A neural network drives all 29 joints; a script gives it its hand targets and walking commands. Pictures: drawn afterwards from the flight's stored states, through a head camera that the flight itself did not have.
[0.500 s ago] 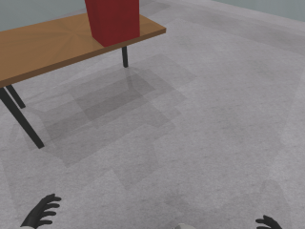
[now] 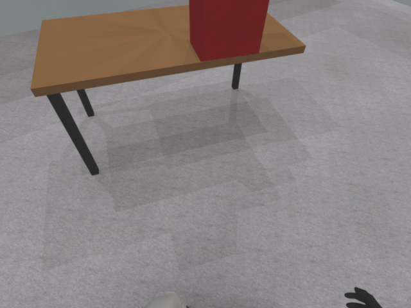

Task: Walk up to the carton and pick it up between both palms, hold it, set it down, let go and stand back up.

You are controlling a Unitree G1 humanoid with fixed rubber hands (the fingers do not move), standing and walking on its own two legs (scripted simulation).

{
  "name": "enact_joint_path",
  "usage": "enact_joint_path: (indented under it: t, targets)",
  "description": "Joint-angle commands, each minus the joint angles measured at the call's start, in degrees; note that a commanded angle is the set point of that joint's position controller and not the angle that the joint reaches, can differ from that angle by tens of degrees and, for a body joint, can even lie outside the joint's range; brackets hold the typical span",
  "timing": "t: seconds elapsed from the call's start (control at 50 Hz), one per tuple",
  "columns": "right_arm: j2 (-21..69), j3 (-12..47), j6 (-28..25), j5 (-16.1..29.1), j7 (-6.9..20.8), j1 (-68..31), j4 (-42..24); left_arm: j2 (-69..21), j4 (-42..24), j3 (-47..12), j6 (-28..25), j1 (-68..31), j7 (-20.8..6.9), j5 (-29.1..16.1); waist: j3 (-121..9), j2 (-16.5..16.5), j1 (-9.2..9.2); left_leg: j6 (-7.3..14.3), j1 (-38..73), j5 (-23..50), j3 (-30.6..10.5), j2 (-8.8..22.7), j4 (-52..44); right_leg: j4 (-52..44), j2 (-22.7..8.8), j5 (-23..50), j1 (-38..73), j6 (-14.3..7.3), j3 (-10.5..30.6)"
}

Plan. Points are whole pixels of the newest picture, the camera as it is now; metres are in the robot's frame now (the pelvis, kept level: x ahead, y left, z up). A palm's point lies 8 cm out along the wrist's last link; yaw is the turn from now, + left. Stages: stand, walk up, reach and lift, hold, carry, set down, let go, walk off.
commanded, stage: walk up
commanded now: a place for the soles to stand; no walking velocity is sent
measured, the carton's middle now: (226, 16) +1.21 -0.03 +0.02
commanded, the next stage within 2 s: none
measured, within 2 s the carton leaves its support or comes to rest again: neither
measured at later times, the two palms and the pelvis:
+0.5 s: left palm out of the picture +0.12 +0.22 -0.09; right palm (391, 239) +0.30 -0.39 -0.06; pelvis +0.13 -0.10 +0.00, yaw +10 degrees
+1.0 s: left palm (123, 227) +0.31 +0.21 -0.09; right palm (374, 172) +0.46 -0.40 -0.04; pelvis +0.27 -0.11 +0.00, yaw +17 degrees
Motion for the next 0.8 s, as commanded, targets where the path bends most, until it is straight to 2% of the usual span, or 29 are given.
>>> enact_joint_path:
  t: [0.0, 0.02, 0.04, 0.08, 0.1, 0.12, 0.16, 0.22, 0.26, 0.3, 0.32, 0.34, 0.36, 0.38, 0.4, 0.42, 0.46, 0.48, 0.52, 0.56, 0.58, 0.6, 0.62, 0.64, 0.66, 0.68, 0.7, 0.72, 0.78]
  targets:
    - [-21.04, -7.38, -1.09, -0.59, -3.86, 19.38, 0.17, 7.46, -8.73, 5.29, 1.32, -3.76, 0.68, 1.75, -12.21, 12.64, -11.89, 18.12, 45.55, -23.69, -49.04, 19.46, -17.38, 37.33, 2.29, 2.38, -37.54, 9.86, 14.37]
    - [-22.41, -7.58, -1.36, 0.77, -4.16, 17.27, -0.59, 12.93, -9.54, 6.52, 1.19, -8.21, 0.51, 1.67, -10.97, 7.08, -11.58, 22.49, 40.43, -30.75, -62.23, 24.99, -24.28, 42.55, -0.07, -0.23, -40.98, 9.91, 23.6]
    - [-21.23, -6.58, -1.63, 1.65, -4.57, 14.16, -0.21, 15.25, -9.62, 6.77, 1.04, -11.2, -0.05, 2.23, -5.15, 0.18, -10.53, 20.33, 32.18, -26.83, -58.31, 24.67, -26.05, 39.65, -1.79, 1.64, -38.77, 8.07, 25.93]
    - [-17.59, -4.69, -2.55, 0.5, -4.86, 6.94, -0.73, 13.4, -8.1, 6.68, 1.03, -10.77, -0.31, 1.67, 3.3, -6.19, -5.94, 15.77, 19.51, -22.69, -46.58, 20.8, -26.44, 29.75, -5.03, 4.47, -35.63, 5.2, 26.23]
    - [-18.26, -4.06, -3.03, 0.42, -4.31, 2.53, -0.32, 13.19, -6.33, 6.89, 1.61, -7.28, -0.95, 1.95, 3.94, -1.2, -3.8, 12.67, 10.1, -22.86, -37.11, 17.0, -24.44, 23.48, -6.81, 5.69, -27.7, 4.27, 24.4]
    - [-18.85, -4.04, -3.41, -0.55, -4.0, -0.01, -0.35, 12.31, -5.63, 7.12, 1.93, -3.77, -1.57, 1.68, 3.55, 2.31, -2.43, 11.32, 4.91, -27.07, -33.26, 14.19, -24.49, 19.53, -5.31, 4.9, -23.48, 3.57, 22.29]
    - [-19.01, -3.97, -3.9, -1.0, -3.09, -1.21, -1.27, 12.01, -4.76, 7.55, 2.9, -0.95, -2.49, 1.32, 1.36, 6.78, -1.87, 9.82, 2.87, -28.96, -29.03, 11.6, -24.19, 13.71, -3.24, 4.25, -19.22, 3.43, 20.04]
    - [-18.58, -4.6, -4.05, -1.81, -2.63, 2.21, -1.15, 11.18, -5.11, 7.62, 2.57, -3.22, -2.36, 1.51, 2.42, 8.38, -3.12, 10.85, 3.73, -32.09, -31.38, 11.59, -21.33, 9.28, -1.69, 0.87, -20.34, 3.06, 18.36]
    - [-19.13, -4.78, -3.8, -1.41, -2.35, 0.69, -2.45, 11.3, -5.36, 7.22, 2.03, -3.35, -2.35, 1.27, -1.07, 10.53, -3.43, 9.56, 6.9, -23.43, -27.06, 9.93, -16.16, 3.12, -1.96, 5.01, -15.61, 3.36, 17.71]
    - [-17.93, -4.41, -3.58, -1.09, -2.44, -1.54, -3.35, 10.89, -3.57, 7.26, 0.27, 0.75, -1.48, 1.67, -4.98, 5.25, -1.1, 7.45, 2.82, -17.88, -23.17, 7.79, -6.55, -7.18, -1.26, 13.44, -5.28, 3.6, 16.76]
    - [-14.33, -3.24, -3.21, -1.37, -2.46, -4.46, -3.38, 10.81, -0.96, 8.37, -0.18, 6.19, -0.43, 2.25, -5.76, 0.79, 3.92, 4.44, -5.11, -14.08, -17.82, 3.04, 4.56, -13.25, 0.66, 10.61, 5.64, 3.28, 17.08]
    - [-8.18, -1.39, -3.38, -0.88, -2.55, -3.49, -3.78, 16.24, -0.97, 9.32, -0.77, 11.39, 0.36, 3.83, -5.18, -19.46, 7.22, 1.11, -17.25, -18.73, -12.62, -5.09, 23.3, -23.43, -9.39, -3.12, 12.79, 1.89, 35.14]
    - [-8.95, -1.4, -3.04, 0.12, -3.31, -3.7, -4.44, 19.19, -2.72, 9.25, -0.68, 6.75, 0.68, 3.6, -0.22, -20.98, 5.33, -1.43, -27.05, -19.78, -11.17, -7.01, 29.97, -32.37, -20.1, -16.76, 9.13, -2.66, 54.26]
    - [-12.91, -2.34, -3.1, 0.06, -3.63, -6.2, -4.02, 21.15, -3.45, 9.82, -0.38, 3.55, 0.84, 2.75, 3.63, -9.72, 4.05, -1.22, -27.15, -18.97, -14.34, -3.97, 30.88, -36.21, -23.45, -25.53, 3.94, -7.16, 60.19]
    - [-15.1, -3.14, -3.54, -0.25, -3.51, -3.86, -2.15, 20.55, -4.37, 9.56, -0.12, -1.7, 0.55, 1.77, 5.91, -8.81, 0.92, -1.04, -25.69, -14.94, -15.67, -1.24, 31.08, -37.45, -22.11, -27.2, 0.87, -8.12, 61.75]
    - [-15.91, -3.49, -3.99, -0.55, -3.0, 0.18, -0.86, 18.72, -4.46, 9.41, -0.38, -3.44, 0.41, 2.06, 6.08, -8.83, -0.8, -1.19, -21.79, -10.56, -12.39, 1.51, 29.73, -33.62, -22.3, -21.49, -0.19, -7.39, 54.92]
    - [-14.61, -3.13, -3.88, -0.03, -2.07, 4.52, 0.37, 14.65, -5.09, 8.46, -0.67, -4.49, 0.02, 2.49, 2.29, -6.72, -2.1, -2.11, -16.61, -8.1, -11.59, 1.09, 23.35, -26.73, -15.53, -6.25, 3.19, -4.41, 38.17]
    - [-13.16, -2.4, -4.07, 0.08, -1.97, 1.87, -1.3, 14.34, -4.44, 8.34, -0.56, -1.32, 0.16, 2.61, 1.36, -8.53, -0.09, -1.65, -16.48, -8.13, -8.81, 1.38, 20.02, -25.59, -14.73, -0.64, 3.27, -4.71, 34.83]
    - [-13.02, -2.64, -4.32, 0.09, -2.0, -1.27, -2.13, 14.95, -4.34, 8.32, -0.32, 0.96, -0.1, 2.75, 0.29, -12.69, 1.41, -2.28, -14.11, -13.45, -6.08, 1.7, 13.39, -21.5, -15.47, 9.36, 4.93, -9.47, 30.78]
    - [-11.48, -1.77, -4.64, 0.42, -1.81, -2.24, -2.61, 15.13, -4.47, 8.39, -0.06, 2.18, 0.05, 2.75, -1.23, -13.5, 2.47, -1.45, -13.33, -11.18, -4.19, 1.6, 8.24, -15.66, -13.94, 21.98, 8.27, -8.86, 26.73]
    - [-11.43, -1.95, -4.97, 0.32, -1.72, -3.06, -2.9, 15.03, -3.86, 7.91, 0.24, 2.34, 0.17, 2.37, 0.87, -14.79, 2.25, -1.25, -9.76, -11.21, -2.16, 1.04, 5.36, -13.7, -13.52, 26.2, 4.87, -8.22, 24.43]
    - [-11.05, -2.05, -5.21, 0.37, -1.89, 0.04, -2.24, 15.05, -4.62, 7.7, 0.75, 1.37, 0.2, 2.2, -1.57, -11.5, -0.48, -0.2, -1.06, -8.1, 0.02, -0.91, 0.42, -10.64, -13.5, 28.96, 0.63, -8.0, 23.21]
    - [-11.9, -2.6, -5.68, 0.09, -2.42, 5.94, -0.24, 14.31, -5.57, 6.78, 1.27, -0.95, 0.19, 1.62, -2.67, -8.74, -3.83, 0.6, 9.39, -2.53, 2.1, -3.19, -4.63, -2.59, -11.86, 34.27, -4.92, -4.95, 18.77]
    - [-13.38, -3.57, -6.11, 0.16, -3.06, 13.46, 1.85, 10.45, -7.37, 5.34, 1.49, -0.62, 0.23, 1.34, -10.39, -0.77, -7.3, 1.76, 23.93, -1.21, -4.18, -3.6, -8.58, 13.93, -9.41, 39.34, -9.62, -2.75, 16.76]
    - [-17.69, -5.52, -6.43, -0.72, -3.92, 18.92, 2.0, 6.62, -7.56, 4.87, 1.3, 1.64, 0.11, 0.8, -15.69, 6.59, -9.95, 4.21, 36.88, -4.73, -22.82, 4.68, -10.18, 26.31, -5.62, 30.71, -19.97, 1.09, 15.61]
    - [-22.9, -6.89, -6.66, -0.9, -5.01, 21.02, 1.73, 5.15, -9.7, 4.72, 1.27, -0.55, -0.09, 0.81, -14.26, 12.14, -9.55, 7.16, 43.0, 2.44, -51.25, 21.27, -18.21, 31.26, 0.99, 4.19, -34.34, 3.63, 18.21]
    - [-22.25, -6.72, -6.32, 0.9, -5.27, 17.74, 0.5, 13.17, -9.16, 6.34, 1.8, -4.29, 0.4, 1.27, -12.84, 2.96, -9.56, 11.69, 39.86, -0.55, -59.01, 24.96, -20.19, 32.78, -1.5, 0.47, -36.79, 3.94, 22.47]
    - [-22.6, -6.65, -5.86, 0.8, -5.42, 16.0, 1.3, 14.5, -9.28, 6.76, 1.98, -8.26, 0.42, 1.4, -6.23, -1.13, -8.99, 16.19, 33.76, 5.5, -52.4, 23.19, -17.44, 34.64, -2.94, -0.05, -37.36, 4.17, 23.12]
    - [-19.36, -5.33, -5.79, 0.25, -5.99, 11.65, 1.49, 10.87, -7.16, 6.4, 3.16, -6.86, -0.18, 1.23, 0.02, -0.18, -6.0, 11.77, 22.58, 9.84, -37.21, 17.92, -15.28, 28.78, -5.7, 6.12, -34.68, 3.23, 23.57]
